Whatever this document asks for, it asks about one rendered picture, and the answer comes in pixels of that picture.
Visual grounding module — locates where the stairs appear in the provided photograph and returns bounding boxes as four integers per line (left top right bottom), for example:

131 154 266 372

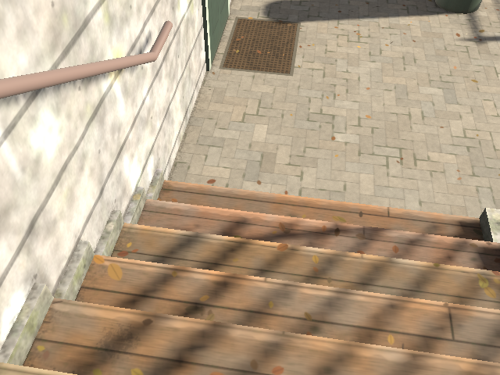
0 180 500 375

